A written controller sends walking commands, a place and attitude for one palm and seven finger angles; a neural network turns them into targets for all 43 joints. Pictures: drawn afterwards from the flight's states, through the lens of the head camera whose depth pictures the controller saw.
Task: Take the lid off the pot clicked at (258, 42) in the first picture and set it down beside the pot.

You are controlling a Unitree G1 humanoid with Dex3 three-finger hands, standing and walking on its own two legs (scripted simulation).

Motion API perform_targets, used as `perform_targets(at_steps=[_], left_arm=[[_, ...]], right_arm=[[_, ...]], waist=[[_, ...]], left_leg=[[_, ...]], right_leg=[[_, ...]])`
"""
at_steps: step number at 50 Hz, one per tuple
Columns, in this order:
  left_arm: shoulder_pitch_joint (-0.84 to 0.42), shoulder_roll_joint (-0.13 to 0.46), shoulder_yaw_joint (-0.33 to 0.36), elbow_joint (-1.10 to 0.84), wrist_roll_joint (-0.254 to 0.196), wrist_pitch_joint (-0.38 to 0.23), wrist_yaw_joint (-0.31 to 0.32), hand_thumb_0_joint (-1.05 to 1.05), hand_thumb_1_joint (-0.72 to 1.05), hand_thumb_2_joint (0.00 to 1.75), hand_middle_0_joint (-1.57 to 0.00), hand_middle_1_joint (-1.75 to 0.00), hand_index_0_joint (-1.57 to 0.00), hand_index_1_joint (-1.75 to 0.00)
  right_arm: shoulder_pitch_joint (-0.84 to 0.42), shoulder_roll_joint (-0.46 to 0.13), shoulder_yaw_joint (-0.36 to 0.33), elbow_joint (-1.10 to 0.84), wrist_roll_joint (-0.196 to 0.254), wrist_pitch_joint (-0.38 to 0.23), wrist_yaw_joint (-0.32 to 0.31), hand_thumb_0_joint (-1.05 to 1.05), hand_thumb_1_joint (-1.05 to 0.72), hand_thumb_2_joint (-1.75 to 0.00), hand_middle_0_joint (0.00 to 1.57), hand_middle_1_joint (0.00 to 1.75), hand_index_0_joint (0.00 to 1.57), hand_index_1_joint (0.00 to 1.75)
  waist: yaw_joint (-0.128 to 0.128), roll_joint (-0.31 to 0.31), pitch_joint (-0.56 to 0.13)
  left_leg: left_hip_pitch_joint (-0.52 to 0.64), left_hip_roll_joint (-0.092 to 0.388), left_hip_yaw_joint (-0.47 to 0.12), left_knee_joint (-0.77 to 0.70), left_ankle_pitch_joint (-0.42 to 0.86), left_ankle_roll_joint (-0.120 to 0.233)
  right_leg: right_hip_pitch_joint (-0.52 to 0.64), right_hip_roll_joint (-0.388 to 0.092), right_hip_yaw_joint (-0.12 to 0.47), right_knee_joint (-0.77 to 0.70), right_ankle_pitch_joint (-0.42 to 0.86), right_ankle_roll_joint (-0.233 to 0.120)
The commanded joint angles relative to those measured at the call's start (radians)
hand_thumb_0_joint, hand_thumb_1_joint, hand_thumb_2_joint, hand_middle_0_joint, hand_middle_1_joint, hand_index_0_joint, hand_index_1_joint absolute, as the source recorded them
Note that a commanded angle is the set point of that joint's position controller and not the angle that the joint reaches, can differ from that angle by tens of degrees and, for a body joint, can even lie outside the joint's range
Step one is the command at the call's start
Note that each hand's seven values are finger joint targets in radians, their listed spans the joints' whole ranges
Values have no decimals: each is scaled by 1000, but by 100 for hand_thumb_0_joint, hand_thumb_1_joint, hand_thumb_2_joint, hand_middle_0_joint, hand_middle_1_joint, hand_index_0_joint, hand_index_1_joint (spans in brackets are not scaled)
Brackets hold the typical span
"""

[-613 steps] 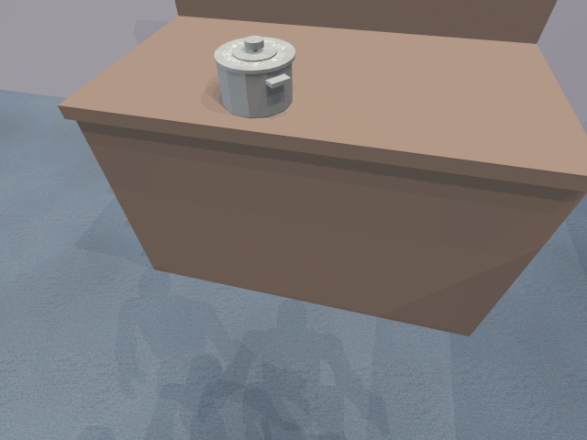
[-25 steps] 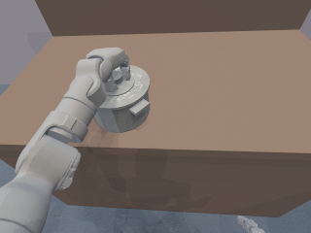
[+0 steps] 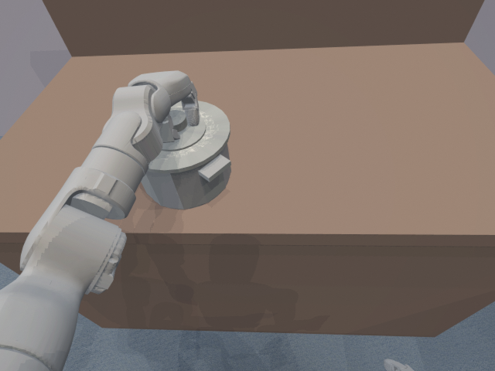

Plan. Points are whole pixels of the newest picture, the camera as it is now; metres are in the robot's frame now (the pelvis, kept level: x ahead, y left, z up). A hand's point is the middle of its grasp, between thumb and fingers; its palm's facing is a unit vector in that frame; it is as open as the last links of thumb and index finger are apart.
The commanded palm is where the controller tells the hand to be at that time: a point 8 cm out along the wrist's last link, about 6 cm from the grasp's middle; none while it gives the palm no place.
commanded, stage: lift the lid straight up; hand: left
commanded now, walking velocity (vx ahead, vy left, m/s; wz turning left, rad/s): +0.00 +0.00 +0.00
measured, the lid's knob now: (173, 121) +0.50 +0.11 +0.16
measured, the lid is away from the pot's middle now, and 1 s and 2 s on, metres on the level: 0.00 0.01 0.03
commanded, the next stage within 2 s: move the lid sideways beside the pot in 1.90 s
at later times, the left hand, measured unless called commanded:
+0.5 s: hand (167, 107) +0.47 +0.11 +0.20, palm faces -0.26 -0.02 -0.96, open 7.1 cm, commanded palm +0.45 +0.11 +0.28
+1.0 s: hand (161, 82) +0.47 +0.10 +0.25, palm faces -0.20 -0.02 -0.98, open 7.1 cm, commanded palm +0.45 +0.11 +0.32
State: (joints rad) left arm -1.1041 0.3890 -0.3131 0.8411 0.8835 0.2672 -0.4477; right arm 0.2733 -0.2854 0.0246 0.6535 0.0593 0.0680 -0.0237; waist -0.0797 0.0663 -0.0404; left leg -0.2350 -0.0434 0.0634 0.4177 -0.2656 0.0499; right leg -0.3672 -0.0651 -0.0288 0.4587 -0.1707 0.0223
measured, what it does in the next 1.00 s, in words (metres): stands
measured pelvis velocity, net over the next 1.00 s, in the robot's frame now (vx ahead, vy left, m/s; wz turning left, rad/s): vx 0.00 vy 0.00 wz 0.01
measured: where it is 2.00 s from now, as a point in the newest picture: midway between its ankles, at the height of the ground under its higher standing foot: outside the picture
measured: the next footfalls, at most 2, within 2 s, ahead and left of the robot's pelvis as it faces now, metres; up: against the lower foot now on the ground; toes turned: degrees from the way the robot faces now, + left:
none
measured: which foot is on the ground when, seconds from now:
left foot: down 0.00-1.00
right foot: down 0.00-1.00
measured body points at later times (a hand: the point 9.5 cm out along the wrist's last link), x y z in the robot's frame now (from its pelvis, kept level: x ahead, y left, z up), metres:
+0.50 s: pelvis +0.01 +0.00 +0.00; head +0.03 -0.04 +0.45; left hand +0.47 +0.11 +0.26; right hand +0.13 -0.25 -0.12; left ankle -0.03 +0.09 -0.74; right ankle +0.04 -0.14 -0.74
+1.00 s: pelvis +0.00 +0.00 +0.00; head +0.02 -0.04 +0.45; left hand +0.47 +0.10 +0.30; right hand +0.12 -0.25 -0.12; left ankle -0.03 +0.09 -0.74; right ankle +0.04 -0.14 -0.74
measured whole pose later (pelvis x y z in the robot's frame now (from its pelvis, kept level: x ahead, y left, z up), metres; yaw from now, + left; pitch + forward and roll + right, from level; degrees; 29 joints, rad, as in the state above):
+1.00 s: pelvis +0.00 +0.00 +0.00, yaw +0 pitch +4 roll +1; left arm -1.20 0.42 -0.31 0.76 0.88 0.29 -0.51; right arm 0.25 -0.28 0.04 0.65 0.06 0.01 -0.02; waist -0.06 0.08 -0.04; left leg -0.19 -0.05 0.05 0.37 -0.24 0.05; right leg -0.33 -0.07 -0.03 0.43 -0.16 0.02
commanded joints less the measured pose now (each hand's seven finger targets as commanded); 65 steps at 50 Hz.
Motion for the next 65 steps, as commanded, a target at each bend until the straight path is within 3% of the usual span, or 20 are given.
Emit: perform_targets(at_steps=[1,6,8,12,13,18,20,22,23,27,29,32,35,42,44,47,48,52,53,65], left_arm=[[-585,211,90,-208,18,-4,38,0,58,111,-84,-97,-95,-100],[-660,233,95,-245,12,-10,38,0,58,111,-84,-98,-95,-100],[-692,255,113,-332,10,-20,43,0,58,111,-84,-98,-95,-100],[-656,211,88,-295,-14,-4,35,0,58,111,-84,-98,-95,-100],[-685,268,131,-330,1,-9,38,0,58,111,-84,-98,-95,-100],[-649,279,142,-288,25,9,33,0,58,111,-84,-98,-95,-100],[-660,258,125,-292,28,11,31,0,58,111,-84,-98,-95,-100],[-672,212,84,-365,5,7,29,0,58,111,-84,-98,-95,-100],[-666,264,130,-369,22,7,30,0,58,111,-84,-98,-95,-100],[-648,190,71,-287,1,30,20,0,58,111,-84,-98,-95,-100],[-699,278,133,-286,28,31,21,0,58,111,-84,-98,-95,-100],[-740,266,113,-382,8,15,22,0,58,111,-84,-98,-95,-100],[-744,269,119,-298,30,32,16,0,58,111,-84,-98,-95,-100],[-739,250,100,-285,9,27,12,0,58,111,-84,-98,-95,-100],[-758,339,171,-273,40,27,12,0,58,111,-84,-98,-95,-100],[-749,264,107,-313,14,22,6,0,58,111,-84,-98,-95,-100],[-759,304,139,-298,36,25,5,0,58,111,-84,-98,-95,-100],[-744,266,111,-317,12,32,0,0,58,111,-84,-98,-95,-100],[-768,323,153,-302,35,35,-1,0,58,111,-84,-98,-95,-100],[-887,264,78,-270,41,42,-5,0,58,111,-84,-98,-95,-100]], right_arm=[[-38,-106,-42,-126,-5,-60,-11,0,-90,-90,20,30,20,30],[-41,-104,-38,-121,-4,-87,-14,0,-90,-90,20,30,20,30],[-31,-101,-44,-125,-10,-104,-9,0,-90,-90,20,30,20,30],[-31,-110,-48,-110,-8,-113,-5,0,-90,-90,20,30,20,30],[-35,-104,-43,-114,-10,-119,-4,0,-90,-90,20,30,20,30],[-45,-107,-40,-109,-11,-110,3,0,-90,-90,20,30,20,30],[-57,-102,-39,-117,-7,-109,2,0,-90,-90,20,30,20,30],[-74,-104,-42,-132,-8,-111,8,0,-90,-90,20,30,20,30],[-67,-97,-41,-132,-10,-113,10,0,-90,-90,20,30,20,30],[-80,-107,-38,-125,-1,-93,9,0,-90,-90,20,30,20,30],[-81,-107,-30,-123,-2,-88,1,0,-90,-90,20,30,20,30],[-95,-104,-33,-143,-4,-104,-1,0,-90,-90,20,30,20,30],[-86,-98,-28,-126,-2,-102,-1,0,-90,-90,20,30,20,30],[-90,-108,-29,-129,-3,-103,-6,0,-90,-90,20,30,20,30],[-87,-105,-24,-130,-6,-103,-10,0,-90,-90,20,30,20,30],[-89,-106,-31,-139,-2,-107,-7,0,-90,-90,20,30,20,30],[-86,-102,-26,-134,-2,-104,-7,0,-90,-90,20,30,20,30],[-89,-110,-32,-142,0,-111,-5,0,-90,-90,20,30,20,30],[-84,-107,-23,-134,-2,-106,-4,0,-90,-90,20,30,20,30],[-101,-99,-14,-134,7,-112,-18,0,-90,-90,20,30,20,30]], waist=[[-3,-120,-394],[-4,-100,-398],[3,-68,-470],[-5,-83,-411],[9,-93,-450],[17,-121,-424],[16,-130,-415],[12,-57,-443],[24,-88,-480],[3,-120,-373],[14,-137,-391],[15,-69,-479],[15,-132,-428],[13,-95,-413],[27,-139,-433],[17,-94,-443],[25,-122,-446],[19,-97,-437],[29,-129,-439],[12,-116,-400]], left_leg=[[83,-5,-68,-45,272,20],[103,-4,-79,-54,290,19],[163,3,-92,-43,363,18],[160,3,-87,-42,367,18],[162,3,-90,-46,373,16],[133,1,-83,-47,411,13],[131,0,-79,-48,395,16],[177,2,-88,-38,447,13],[180,5,-89,-35,456,12],[134,0,-79,-44,391,13],[111,-2,-73,-59,336,12],[177,0,-87,-39,422,13],[137,0,-82,-56,369,10],[135,-3,-82,-54,351,12],[99,-5,-73,-65,318,14],[140,1,-76,-56,378,14],[127,2,-73,-61,364,11],[153,3,-79,-51,397,15],[121,2,-79,-65,370,10],[106,-1,-69,-84,256,10]], right_leg=[[244,57,-11,-11,272,-58],[245,57,-10,-13,284,-59],[261,56,-6,-8,314,-58],[232,55,-15,-20,316,-59],[265,56,-10,-13,325,-56],[283,54,-10,-12,362,-57],[278,52,-9,-13,355,-58],[259,46,-11,-11,363,-63],[288,50,-5,-6,367,-58],[237,50,-18,-24,335,-60],[264,51,-13,-19,315,-59],[287,44,-3,-12,357,-63],[276,50,-8,-18,327,-59],[262,44,-8,-24,310,-65],[311,44,0,-22,314,-60],[293,39,-4,-25,339,-62],[298,45,0,-25,325,-58],[277,42,-3,-29,332,-62],[297,46,-3,-26,320,-59],[248,44,-4,-36,226,-60]])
